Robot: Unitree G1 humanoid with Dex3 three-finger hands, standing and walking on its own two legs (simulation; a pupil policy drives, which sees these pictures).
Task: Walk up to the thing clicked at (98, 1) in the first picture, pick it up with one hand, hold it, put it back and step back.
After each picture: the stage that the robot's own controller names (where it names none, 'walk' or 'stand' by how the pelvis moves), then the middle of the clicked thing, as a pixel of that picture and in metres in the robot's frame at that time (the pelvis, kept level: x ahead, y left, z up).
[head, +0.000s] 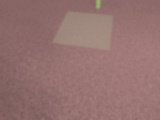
stand; (98, 4) +2.40 -0.18 -0.72
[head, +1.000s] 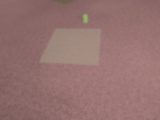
walk; (85, 18) +2.27 +0.21 -0.70
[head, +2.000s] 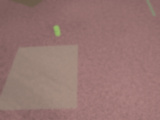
walk; (57, 30) +1.58 +0.47 -0.72
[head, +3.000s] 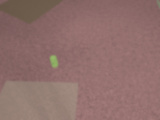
walk; (54, 61) +1.04 +0.42 -0.72
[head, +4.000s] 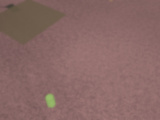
walk; (50, 100) +0.63 +0.30 -0.69
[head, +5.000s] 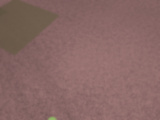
stand; out of the picture +0.41 +0.23 -0.70
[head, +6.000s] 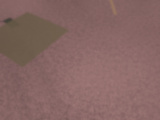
stand; out of the picture +0.36 +0.22 -0.72
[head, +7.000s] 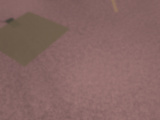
stand; out of the picture +0.37 +0.23 -0.73
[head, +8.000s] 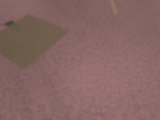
stand; out of the picture +0.35 +0.24 -0.73
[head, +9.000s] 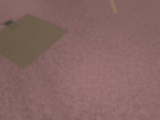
stand; out of the picture +0.35 +0.24 -0.73
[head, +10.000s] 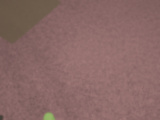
go down; (49, 119) +0.38 +0.23 -0.68
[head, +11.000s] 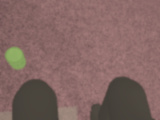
go down; (16, 59) +0.44 +0.26 -0.29
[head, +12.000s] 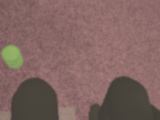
close in; (13, 57) +0.43 +0.26 -0.28
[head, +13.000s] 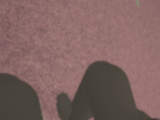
close in; out of the picture +0.42 +0.29 -0.22
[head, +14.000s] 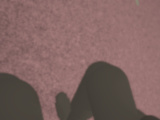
close; out of the picture +0.40 +0.29 -0.23
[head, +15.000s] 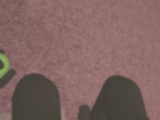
lift; out of the picture +0.34 +0.27 -0.14
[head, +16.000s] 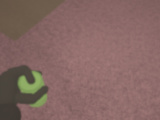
lift; (34, 90) +0.32 +0.18 +0.02
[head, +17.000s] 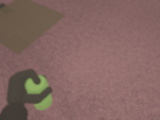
hold; (39, 93) +0.33 +0.17 -0.01
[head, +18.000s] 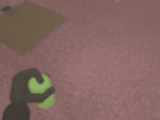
hold; (42, 92) +0.33 +0.17 +0.00
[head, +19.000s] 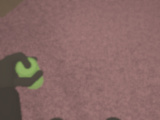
crouch; (30, 74) +0.39 +0.20 -0.06
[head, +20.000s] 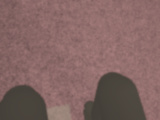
lower; out of the picture +0.48 +0.29 -0.11
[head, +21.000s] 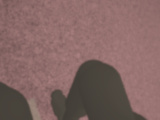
lower; out of the picture +0.43 +0.30 -0.23
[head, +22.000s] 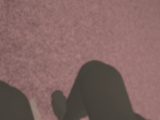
lower; out of the picture +0.42 +0.30 -0.23
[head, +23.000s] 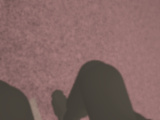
lower; out of the picture +0.42 +0.30 -0.23
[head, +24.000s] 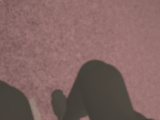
lower; out of the picture +0.43 +0.30 -0.23
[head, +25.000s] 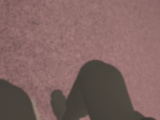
open; out of the picture +0.42 +0.29 -0.23
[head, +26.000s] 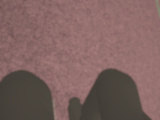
stand; out of the picture +0.43 +0.27 -0.25
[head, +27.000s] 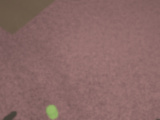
stand; (52, 112) +0.40 +0.20 -0.60
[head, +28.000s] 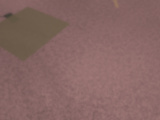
stand; out of the picture +0.39 +0.20 -0.67
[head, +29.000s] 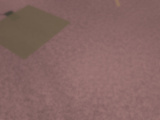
stand; out of the picture +0.39 +0.20 -0.67
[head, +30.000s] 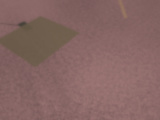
stand; out of the picture +0.41 +0.19 -0.72
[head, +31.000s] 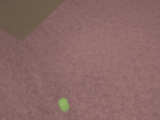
walk; (64, 104) +0.48 +0.19 -0.69
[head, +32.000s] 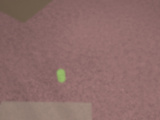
walk; (61, 75) +0.74 +0.20 -0.69
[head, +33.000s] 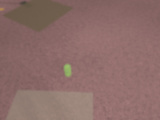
stand; (67, 70) +1.01 +0.24 -0.71
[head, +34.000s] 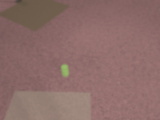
stand; (65, 70) +1.00 +0.24 -0.73
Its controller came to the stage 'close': yes
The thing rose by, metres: 0.71
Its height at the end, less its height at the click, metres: +0.00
